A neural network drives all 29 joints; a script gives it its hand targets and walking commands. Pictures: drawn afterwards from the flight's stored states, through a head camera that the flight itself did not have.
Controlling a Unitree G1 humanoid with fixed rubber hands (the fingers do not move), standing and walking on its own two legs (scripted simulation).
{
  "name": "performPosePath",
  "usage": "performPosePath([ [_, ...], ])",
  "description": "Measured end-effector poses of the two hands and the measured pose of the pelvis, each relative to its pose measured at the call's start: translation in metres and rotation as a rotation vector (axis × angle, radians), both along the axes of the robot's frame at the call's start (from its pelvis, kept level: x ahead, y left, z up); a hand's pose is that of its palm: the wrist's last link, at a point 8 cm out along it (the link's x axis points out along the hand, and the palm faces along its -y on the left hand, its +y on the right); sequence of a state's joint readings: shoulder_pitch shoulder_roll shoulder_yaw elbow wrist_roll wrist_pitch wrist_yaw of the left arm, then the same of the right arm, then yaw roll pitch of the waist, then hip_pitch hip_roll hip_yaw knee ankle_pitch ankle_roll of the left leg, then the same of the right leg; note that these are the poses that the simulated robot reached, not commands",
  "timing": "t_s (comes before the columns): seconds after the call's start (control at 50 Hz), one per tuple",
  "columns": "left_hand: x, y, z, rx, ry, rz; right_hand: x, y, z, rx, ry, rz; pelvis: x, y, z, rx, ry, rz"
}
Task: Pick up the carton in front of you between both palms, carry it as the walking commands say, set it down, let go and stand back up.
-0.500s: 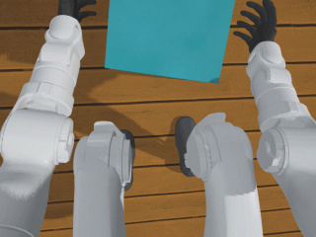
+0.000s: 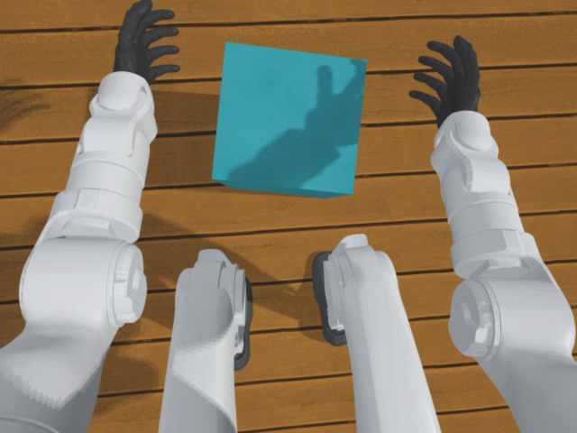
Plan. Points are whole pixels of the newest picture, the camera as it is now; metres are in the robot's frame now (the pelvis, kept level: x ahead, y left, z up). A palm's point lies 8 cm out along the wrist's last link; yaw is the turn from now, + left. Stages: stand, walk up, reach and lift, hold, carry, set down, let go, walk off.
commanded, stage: set down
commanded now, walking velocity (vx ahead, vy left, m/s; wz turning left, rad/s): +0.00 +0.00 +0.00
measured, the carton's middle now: (286, 136) +0.49 -0.03 -0.33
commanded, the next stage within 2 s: let go in 0.56 s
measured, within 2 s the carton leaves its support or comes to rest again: neither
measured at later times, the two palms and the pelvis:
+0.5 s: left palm out of the picture +0.54 +0.16 +0.04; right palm (566, 61) +0.46 -0.23 +0.04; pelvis +0.03 +0.00 +0.14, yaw +0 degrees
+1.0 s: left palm out of the picture +0.42 +0.19 +0.15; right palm out of the picture +0.38 -0.25 +0.16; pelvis +0.09 -0.01 +0.26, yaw +1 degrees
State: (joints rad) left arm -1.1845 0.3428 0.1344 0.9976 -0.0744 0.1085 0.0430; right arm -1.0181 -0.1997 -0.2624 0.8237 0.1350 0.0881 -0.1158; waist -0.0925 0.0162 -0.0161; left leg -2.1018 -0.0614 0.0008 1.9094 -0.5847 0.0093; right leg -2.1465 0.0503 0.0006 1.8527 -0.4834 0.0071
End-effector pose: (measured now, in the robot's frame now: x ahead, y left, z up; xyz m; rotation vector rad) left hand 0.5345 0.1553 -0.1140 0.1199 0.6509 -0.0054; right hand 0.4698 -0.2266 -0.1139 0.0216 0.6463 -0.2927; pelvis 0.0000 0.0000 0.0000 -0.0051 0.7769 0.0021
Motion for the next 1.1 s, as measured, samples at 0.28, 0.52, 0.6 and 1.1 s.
performPosePath([
  [0.28, 0.001, 0.004, 0.081, -0.009, -0.009, -0.020, -0.004, -0.007, 0.084, -0.009, -0.006, 0.000, 0.012, 0.003, 0.073, -0.009, 0.031, 0.003],
  [0.52, 0.001, 0.008, 0.157, -0.006, -0.006, -0.029, -0.005, -0.008, 0.158, -0.007, -0.010, 0.014, 0.028, 0.003, 0.142, -0.002, 0.019, 0.003],
  [0.6, -0.002, 0.010, 0.177, -0.001, 0.001, -0.028, -0.007, -0.008, 0.179, -0.009, -0.004, 0.020, 0.033, 0.002, 0.163, -0.001, 0.009, 0.005],
  [1.1, -0.137, 0.041, 0.293, 0.079, 0.092, 0.056, -0.115, -0.025, 0.306, -0.082, 0.153, 0.241, 0.104, -0.014, 0.279, 0.014, -0.340, 0.006],
])
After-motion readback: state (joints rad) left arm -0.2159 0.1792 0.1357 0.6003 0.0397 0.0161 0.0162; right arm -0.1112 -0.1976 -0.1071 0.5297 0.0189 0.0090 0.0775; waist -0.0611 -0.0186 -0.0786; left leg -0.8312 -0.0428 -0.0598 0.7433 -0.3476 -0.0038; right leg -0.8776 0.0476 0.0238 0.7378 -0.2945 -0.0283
